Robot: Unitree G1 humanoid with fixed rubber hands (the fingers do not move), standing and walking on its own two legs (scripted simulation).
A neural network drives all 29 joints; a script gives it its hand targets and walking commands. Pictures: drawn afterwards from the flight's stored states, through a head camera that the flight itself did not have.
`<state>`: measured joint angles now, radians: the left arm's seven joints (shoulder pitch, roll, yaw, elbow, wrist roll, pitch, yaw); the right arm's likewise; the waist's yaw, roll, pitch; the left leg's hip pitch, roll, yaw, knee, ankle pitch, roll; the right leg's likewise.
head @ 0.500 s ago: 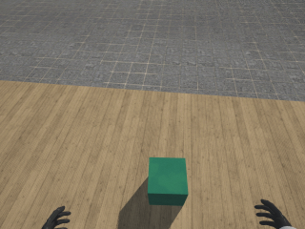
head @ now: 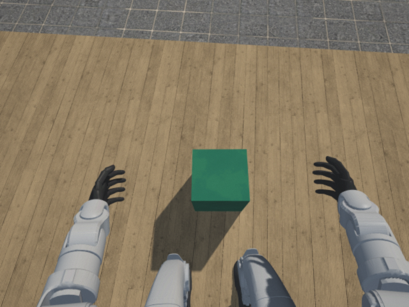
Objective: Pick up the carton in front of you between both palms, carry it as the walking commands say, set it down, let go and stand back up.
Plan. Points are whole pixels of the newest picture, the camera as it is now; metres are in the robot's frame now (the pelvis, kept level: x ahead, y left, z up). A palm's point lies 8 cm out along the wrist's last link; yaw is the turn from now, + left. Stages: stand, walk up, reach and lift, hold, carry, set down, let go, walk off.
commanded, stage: reach and lift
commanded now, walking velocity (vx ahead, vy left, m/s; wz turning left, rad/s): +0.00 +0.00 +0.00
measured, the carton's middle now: (218, 182) +0.48 -0.05 -0.58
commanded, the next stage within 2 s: none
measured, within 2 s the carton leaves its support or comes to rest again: neither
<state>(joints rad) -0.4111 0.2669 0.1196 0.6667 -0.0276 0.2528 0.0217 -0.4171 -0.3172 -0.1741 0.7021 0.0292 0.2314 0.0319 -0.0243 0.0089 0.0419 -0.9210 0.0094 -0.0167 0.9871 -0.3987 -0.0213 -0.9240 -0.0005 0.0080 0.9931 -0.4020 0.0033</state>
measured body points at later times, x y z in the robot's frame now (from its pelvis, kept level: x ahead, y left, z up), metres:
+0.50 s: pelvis -0.05 +0.00 -0.05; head +0.27 -0.02 +0.26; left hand +0.52 +0.15 -0.15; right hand +0.49 -0.24 -0.15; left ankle +0.04 +0.13 -0.67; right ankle +0.04 -0.12 -0.67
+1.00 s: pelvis -0.04 +0.01 -0.21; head +0.32 -0.01 +0.06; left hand +0.51 +0.15 -0.38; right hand +0.48 -0.24 -0.37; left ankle +0.04 +0.14 -0.67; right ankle +0.04 -0.12 -0.67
